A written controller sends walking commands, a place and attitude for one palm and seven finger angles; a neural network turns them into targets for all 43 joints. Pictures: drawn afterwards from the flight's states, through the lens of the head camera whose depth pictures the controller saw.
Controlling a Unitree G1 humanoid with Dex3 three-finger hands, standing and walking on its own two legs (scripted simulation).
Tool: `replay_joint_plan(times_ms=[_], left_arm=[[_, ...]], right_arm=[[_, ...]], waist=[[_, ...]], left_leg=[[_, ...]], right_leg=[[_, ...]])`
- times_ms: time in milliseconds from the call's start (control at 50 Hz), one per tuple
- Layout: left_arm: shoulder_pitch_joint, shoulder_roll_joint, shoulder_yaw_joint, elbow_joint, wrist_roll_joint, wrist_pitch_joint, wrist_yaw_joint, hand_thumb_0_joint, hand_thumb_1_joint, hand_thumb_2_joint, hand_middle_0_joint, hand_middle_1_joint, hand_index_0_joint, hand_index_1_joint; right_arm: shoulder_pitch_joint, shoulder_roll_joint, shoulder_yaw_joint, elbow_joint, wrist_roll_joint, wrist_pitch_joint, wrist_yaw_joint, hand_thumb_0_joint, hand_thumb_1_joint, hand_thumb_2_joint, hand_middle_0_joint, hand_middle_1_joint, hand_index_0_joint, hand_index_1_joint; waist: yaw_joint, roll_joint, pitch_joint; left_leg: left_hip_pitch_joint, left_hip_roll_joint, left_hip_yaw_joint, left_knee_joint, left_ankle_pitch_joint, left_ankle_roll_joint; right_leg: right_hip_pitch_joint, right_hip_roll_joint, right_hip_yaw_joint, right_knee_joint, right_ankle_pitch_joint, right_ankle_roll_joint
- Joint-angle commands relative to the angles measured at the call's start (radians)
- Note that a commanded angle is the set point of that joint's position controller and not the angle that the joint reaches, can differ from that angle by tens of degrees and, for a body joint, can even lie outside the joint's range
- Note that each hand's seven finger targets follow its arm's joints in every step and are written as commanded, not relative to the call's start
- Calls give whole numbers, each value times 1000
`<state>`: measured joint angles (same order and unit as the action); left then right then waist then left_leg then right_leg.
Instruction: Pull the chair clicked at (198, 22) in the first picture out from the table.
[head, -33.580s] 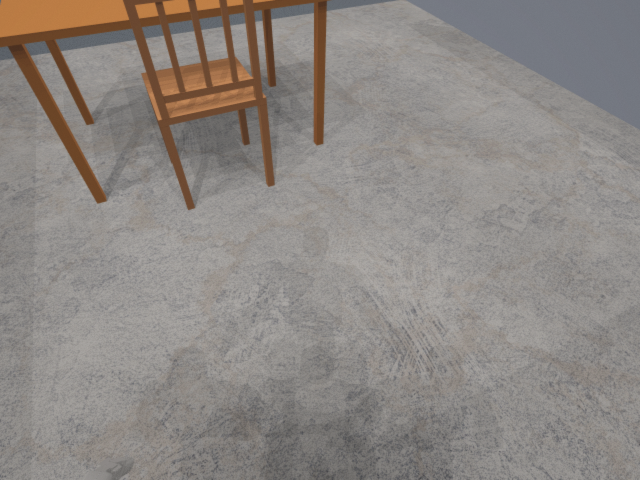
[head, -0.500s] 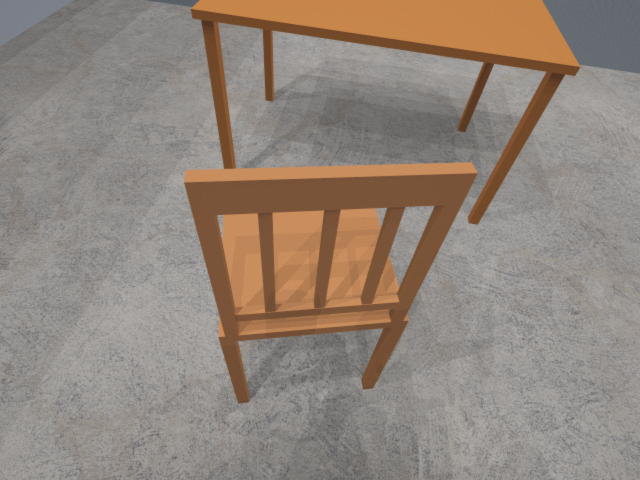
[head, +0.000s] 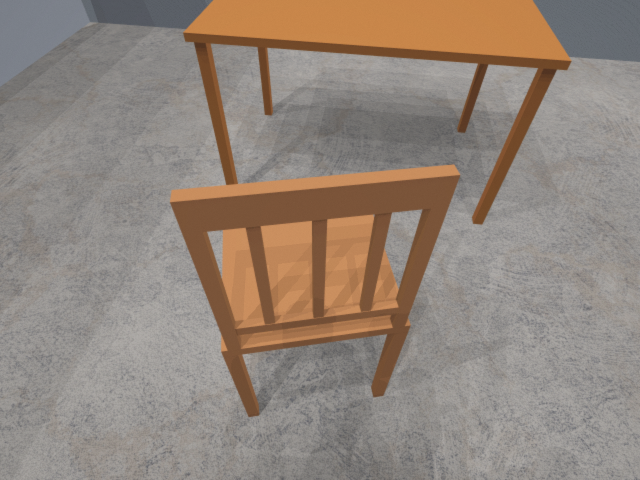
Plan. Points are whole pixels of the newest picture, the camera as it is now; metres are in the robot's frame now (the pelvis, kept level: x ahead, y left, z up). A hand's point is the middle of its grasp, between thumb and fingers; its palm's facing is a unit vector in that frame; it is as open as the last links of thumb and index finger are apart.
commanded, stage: let the arm hang, fingers relaxed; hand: left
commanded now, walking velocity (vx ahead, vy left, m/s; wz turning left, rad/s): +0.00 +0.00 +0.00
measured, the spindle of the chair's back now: (318, 272) +0.46 +0.03 -0.08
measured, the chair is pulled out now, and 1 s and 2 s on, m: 0.67 0.67 0.67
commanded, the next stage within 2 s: look to check the result in 0.22 s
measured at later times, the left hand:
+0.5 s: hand out of the picture +0.01 +0.18 -0.17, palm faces +0.02 -0.98 -0.19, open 7.3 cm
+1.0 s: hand out of the picture +0.03 +0.18 -0.17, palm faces +0.02 -0.98 -0.20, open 7.3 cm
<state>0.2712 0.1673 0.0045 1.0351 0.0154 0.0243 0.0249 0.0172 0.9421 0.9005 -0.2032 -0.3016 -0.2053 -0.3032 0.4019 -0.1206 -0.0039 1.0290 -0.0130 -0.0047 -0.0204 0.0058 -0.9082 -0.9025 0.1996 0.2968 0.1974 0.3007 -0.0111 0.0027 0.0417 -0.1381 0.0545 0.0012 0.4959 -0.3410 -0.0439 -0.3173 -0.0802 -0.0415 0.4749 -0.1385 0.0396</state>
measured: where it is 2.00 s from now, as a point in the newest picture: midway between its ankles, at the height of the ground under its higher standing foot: outside the picture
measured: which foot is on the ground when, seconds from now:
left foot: down 0.00-1.00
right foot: down 0.00-1.00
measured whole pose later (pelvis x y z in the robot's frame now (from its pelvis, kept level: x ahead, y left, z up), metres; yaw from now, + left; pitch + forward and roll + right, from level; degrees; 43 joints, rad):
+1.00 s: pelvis +0.01 +0.01 +0.00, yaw +0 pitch -1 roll +0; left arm 0.26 0.16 0.02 1.05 0.02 0.02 0.03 0.01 0.93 0.90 -0.20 -0.30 -0.20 -0.30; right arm 0.36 -0.11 -0.01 1.04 -0.01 -0.01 -0.03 0.00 -0.91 -0.90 0.20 0.30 0.20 0.30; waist 0.00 0.00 0.07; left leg -0.11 0.04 0.00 0.47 -0.34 -0.04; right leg -0.30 -0.09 -0.04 0.47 -0.15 0.05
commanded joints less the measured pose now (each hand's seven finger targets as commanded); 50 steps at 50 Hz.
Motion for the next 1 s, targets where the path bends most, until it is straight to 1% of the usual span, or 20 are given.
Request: replay_joint_plan(times_ms=[0,80,120,160,240,300,360,400,480,500,580,620,700,760,800,820,860,900,960,980], left_arm=[[48,97,20,-40,-6,-17,7,0,900,900,-200,-300,-200,-300],[46,94,23,-41,-6,-19,6,0,900,900,-200,-300,-200,-300],[43,89,23,-41,-5,-18,7,0,900,900,-200,-300,-200,-300],[43,88,24,-42,-5,-19,7,0,900,900,-200,-300,-200,-300],[42,88,24,-40,-4,-16,7,0,900,900,-200,-300,-200,-300],[49,88,25,-38,-5,-18,8,0,900,900,-200,-300,-200,-300],[51,90,27,-36,-4,-21,7,0,900,900,-200,-300,-200,-300],[48,85,23,-33,-5,-20,7,0,900,900,-200,-300,-200,-300],[54,81,26,-30,-6,-23,6,0,900,900,-200,-300,-200,-300],[55,79,22,-26,-6,-22,8,0,900,900,-200,-300,-200,-300],[57,82,25,-23,-6,-23,7,0,900,900,-200,-300,-200,-300],[52,80,24,-22,-5,-20,7,0,900,900,-200,-300,-200,-300],[52,80,24,-23,-7,-20,8,0,900,900,-200,-300,-200,-300],[46,84,26,-24,-6,-21,7,0,900,900,-200,-300,-200,-300],[50,83,25,-24,-6,-20,8,0,900,900,-200,-300,-200,-300],[48,84,26,-25,-5,-20,8,0,900,900,-200,-300,-200,-300],[45,83,27,-27,-5,-20,7,0,900,900,-200,-300,-200,-300],[50,83,26,-26,-6,-20,8,0,900,900,-200,-300,-200,-300],[44,84,29,-30,-5,-21,7,0,900,900,-200,-300,-200,-300],[48,83,29,-29,-5,-22,7,0,900,900,-200,-300,-200,-300]], right_arm=[[112,-92,-17,-17,3,-13,-8,0,-900,-900,200,300,200,300],[115,-90,-17,-16,4,-15,-7,0,-900,-900,200,300,200,300],[109,-92,-19,-17,3,-14,-8,0,-900,-900,200,300,200,300],[110,-89,-19,-16,3,-15,-7,0,-900,-900,200,300,200,300],[102,-87,-19,-16,3,-12,-7,0,-900,-900,200,300,200,300],[105,-83,-19,-13,3,-11,-7,0,-900,-900,200,300,200,300],[105,-85,-20,-11,4,-13,-5,0,-900,-900,200,300,200,300],[106,-87,-19,-9,4,-14,-8,0,-900,-900,200,300,200,300],[107,-90,-17,-5,5,-20,-10,0,-900,-900,200,300,200,300],[99,-88,-17,-4,4,-19,-12,0,-900,-900,200,300,200,300],[105,-88,-16,-1,6,-18,-11,0,-900,-900,200,300,200,300],[97,-88,-17,-1,5,-15,-12,0,-900,-900,200,300,200,300],[96,-89,-16,-2,5,-15,-12,0,-900,-900,200,300,200,300],[95,-92,-16,-1,5,-16,-10,0,-900,-900,200,300,200,300],[86,-91,-18,-2,5,-14,-11,0,-900,-900,200,300,200,300],[86,-94,-18,-2,5,-14,-10,0,-900,-900,200,300,200,300],[86,-91,-16,-1,5,-15,-9,0,-900,-900,200,300,200,300],[85,-92,-17,-3,5,-16,-11,0,-900,-900,200,300,200,300],[87,-95,-16,-1,5,-19,-11,0,-900,-900,200,300,200,300],[85,-95,-16,0,5,-19,-11,0,-900,-900,200,300,200,300]], waist=[[7,26,61],[4,2,35],[4,9,52],[4,-9,40],[4,-10,78],[4,4,56],[2,-17,32],[2,0,39],[3,14,6],[5,23,22],[3,-9,23],[4,9,55],[4,11,45],[3,-11,33],[5,1,48],[4,-10,49],[4,-3,47],[7,12,39],[4,-9,25],[5,4,15]], left_leg=[[-172,26,-29,-145,75,82],[-164,25,-24,-138,88,78],[-168,30,-28,-146,90,81],[-163,29,-27,-145,96,80],[-176,25,-29,-150,61,82],[-162,23,-26,-152,58,83],[-148,19,-21,-135,74,79],[-148,25,-28,-145,90,82],[-130,28,-24,-134,160,76],[-131,32,-28,-141,159,79],[-127,24,-21,-129,164,74],[-138,26,-21,-134,152,76],[-131,30,-25,-143,154,78],[-129,27,-19,-139,151,75],[-130,29,-21,-146,142,78],[-134,27,-19,-142,133,77],[-134,26,-21,-145,133,76],[-125,29,-24,-149,158,80],[-120,29,-18,-141,181,74],[-107,28,-15,-137,200,74]], right_leg=[[112,-13,51,-82,-41,-78],[130,-18,51,-72,-21,-74],[122,-15,45,-73,-17,-73],[128,-17,48,-68,-12,-72],[102,-16,49,-80,-51,-71],[115,-13,51,-88,-52,-74],[122,-21,53,-82,-41,-72],[122,-15,46,-80,-26,-75],[150,-23,42,-53,41,-75],[143,-16,40,-59,39,-77],[147,-27,44,-57,48,-77],[131,-23,42,-64,32,-76],[139,-18,42,-66,34,-77],[146,-23,41,-59,33,-72],[138,-19,41,-69,24,-74],[136,-22,41,-68,15,-72],[137,-22,44,-66,11,-72],[147,-18,40,-63,35,-74],[156,-25,38,-52,56,-71],[158,-26,40,-49,73,-72]])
